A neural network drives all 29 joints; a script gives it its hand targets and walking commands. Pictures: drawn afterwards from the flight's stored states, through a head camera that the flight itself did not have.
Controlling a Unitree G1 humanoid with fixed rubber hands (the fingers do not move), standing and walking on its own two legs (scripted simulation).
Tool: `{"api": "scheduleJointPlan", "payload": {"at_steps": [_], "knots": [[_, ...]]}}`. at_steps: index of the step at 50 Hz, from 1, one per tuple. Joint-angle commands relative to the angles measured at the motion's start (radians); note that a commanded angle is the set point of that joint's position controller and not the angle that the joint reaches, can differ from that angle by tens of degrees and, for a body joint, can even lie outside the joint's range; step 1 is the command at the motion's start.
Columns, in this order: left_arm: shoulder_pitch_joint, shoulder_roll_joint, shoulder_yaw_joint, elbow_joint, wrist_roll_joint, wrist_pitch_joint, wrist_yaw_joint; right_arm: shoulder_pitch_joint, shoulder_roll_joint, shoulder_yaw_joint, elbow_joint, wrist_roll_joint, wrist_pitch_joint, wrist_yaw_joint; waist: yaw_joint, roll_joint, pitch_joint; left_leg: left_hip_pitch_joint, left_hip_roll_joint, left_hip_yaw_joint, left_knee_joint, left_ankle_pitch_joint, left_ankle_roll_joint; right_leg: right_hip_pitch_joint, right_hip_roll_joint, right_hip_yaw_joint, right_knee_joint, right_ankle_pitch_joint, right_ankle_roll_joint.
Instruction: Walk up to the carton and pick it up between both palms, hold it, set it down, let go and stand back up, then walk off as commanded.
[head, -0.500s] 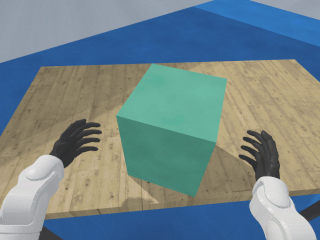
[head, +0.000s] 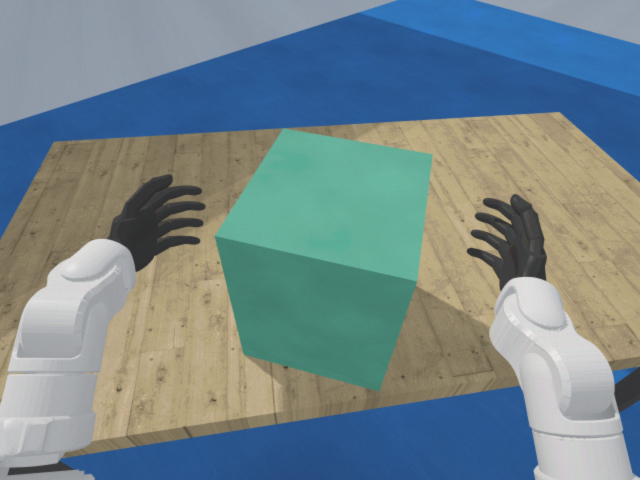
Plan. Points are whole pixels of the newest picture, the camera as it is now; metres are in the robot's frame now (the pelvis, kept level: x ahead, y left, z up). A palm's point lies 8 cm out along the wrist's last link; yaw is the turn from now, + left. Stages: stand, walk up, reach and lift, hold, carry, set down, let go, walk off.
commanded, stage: reach and lift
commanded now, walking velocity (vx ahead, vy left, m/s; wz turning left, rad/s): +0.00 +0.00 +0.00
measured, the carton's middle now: (331, 261) +0.40 +0.01 +0.06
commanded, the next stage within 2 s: none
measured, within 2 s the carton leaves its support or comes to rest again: neither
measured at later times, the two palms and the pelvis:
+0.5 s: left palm (163, 176) +0.41 +0.21 +0.19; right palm (521, 216) +0.35 -0.18 +0.19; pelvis -0.01 +0.00 +0.00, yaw +0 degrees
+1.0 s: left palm (181, 178) +0.44 +0.20 +0.17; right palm (502, 221) +0.37 -0.18 +0.17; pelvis -0.01 +0.00 +0.00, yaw +0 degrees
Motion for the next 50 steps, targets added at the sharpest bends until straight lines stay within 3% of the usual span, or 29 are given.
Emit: {"api": "scheduleJointPlan", "payload": {"at_steps": [1,17,29,37,41,50], "knots": [[-0.525,0.233,0.082,-0.052,0.030,-0.035,0.009,-0.398,-0.105,-0.052,0.019,0.054,-0.047,0.006,-0.108,0.081,-0.318,0.047,-0.031,0.039,-0.086,0.322,0.001,0.161,0.031,-0.026,0.001,0.548,-0.042],[-0.835,0.257,0.001,0.262,0.014,-0.094,0.019,-0.719,-0.114,-0.063,0.277,0.052,-0.076,0.018,-0.160,0.071,-0.363,0.007,-0.036,0.033,-0.097,0.219,0.014,0.142,0.034,-0.049,0.010,0.509,-0.037],[-1.027,0.255,-0.071,0.473,0.021,-0.152,0.029,-0.918,-0.136,-0.065,0.489,0.072,-0.121,0.028,-0.189,0.085,-0.435,0.048,-0.036,0.017,-0.070,0.302,-0.004,0.137,0.049,-0.069,0.028,0.592,-0.034],[-1.016,0.210,-0.102,0.597,0.038,-0.202,0.028,-0.922,-0.119,-0.051,0.609,0.072,-0.162,0.037,-0.195,0.082,-0.422,0.062,-0.041,0.014,-0.064,0.325,-0.005,0.123,0.057,-0.077,0.029,0.605,-0.027],[-0.991,0.171,-0.114,0.610,0.029,-0.259,0.031,-0.910,-0.091,-0.036,0.605,0.075,-0.202,0.049,-0.188,0.079,-0.436,0.059,-0.043,0.009,-0.058,0.343,-0.001,0.107,0.059,-0.080,0.030,0.591,-0.024],[-0.914,0.081,-0.139,0.745,0.065,-0.400,0.033,-0.833,-0.014,-0.019,0.736,0.002,-0.323,0.059,-0.190,0.074,-0.426,0.059,-0.039,0.007,-0.051,0.358,0.002,0.063,0.065,-0.091,0.015,0.541,-0.024]]}}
